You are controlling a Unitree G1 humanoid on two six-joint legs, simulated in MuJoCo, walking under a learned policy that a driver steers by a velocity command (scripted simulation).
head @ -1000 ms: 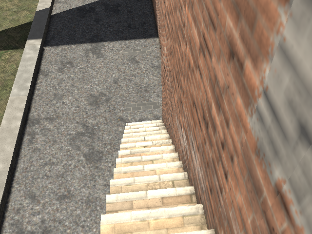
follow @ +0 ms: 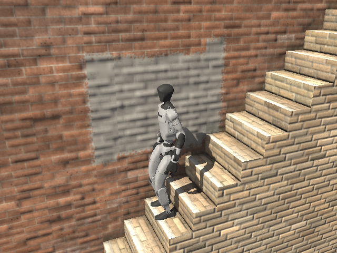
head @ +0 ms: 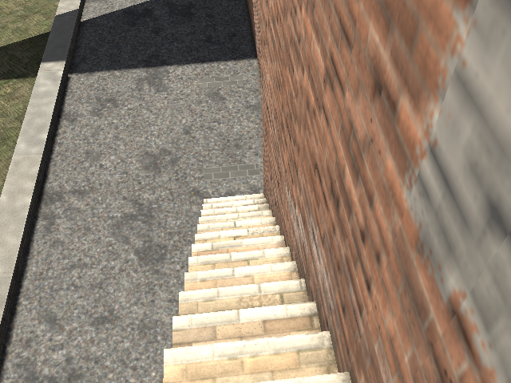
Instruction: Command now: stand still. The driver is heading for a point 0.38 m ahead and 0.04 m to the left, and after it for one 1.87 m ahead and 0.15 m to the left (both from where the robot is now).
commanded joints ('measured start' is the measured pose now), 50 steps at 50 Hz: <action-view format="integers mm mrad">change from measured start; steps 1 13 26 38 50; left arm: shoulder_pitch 71 75 77 78 85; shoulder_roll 68 77 79 78 79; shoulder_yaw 7 6 5 6 9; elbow -30 8 51 84 112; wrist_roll -1 1 4 5 5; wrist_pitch -7 7 18 23 25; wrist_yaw -6 -1 3 6 8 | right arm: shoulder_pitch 58 52 67 81 96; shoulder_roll -92 -93 -83 -77 -74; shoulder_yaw -18 -20 -21 -21 -21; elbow -17 -7 5 15 24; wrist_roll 1 1 1 1 2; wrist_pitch -5 0 6 10 14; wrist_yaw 0 6 11 14 16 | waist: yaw -1 -3 -2 -1 0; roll -38 -31 -38 -35 -34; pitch -5 4 19 22 26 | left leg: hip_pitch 73 101 111 117 118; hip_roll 75 71 58 53 49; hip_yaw -121 -123 -115 -115 -115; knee -131 -159 -179 -187 -194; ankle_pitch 141 133 122 130 131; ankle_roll -106 -127 -130 -134 -138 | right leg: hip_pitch -99 -99 -84 -77 -73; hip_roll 34 38 38 41 45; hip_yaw -39 -38 -37 -39 -42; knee -81 -99 -122 -131 -137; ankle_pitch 83 82 92 100 102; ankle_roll -24 -26 -26 -27 -27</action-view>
